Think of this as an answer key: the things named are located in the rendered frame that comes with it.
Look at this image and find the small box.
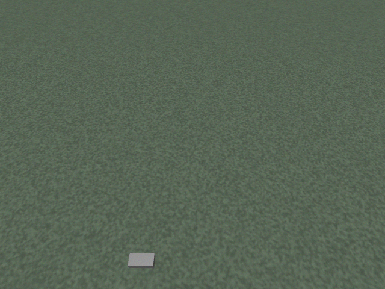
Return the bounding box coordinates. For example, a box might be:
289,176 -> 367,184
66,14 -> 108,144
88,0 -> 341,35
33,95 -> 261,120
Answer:
128,253 -> 155,268

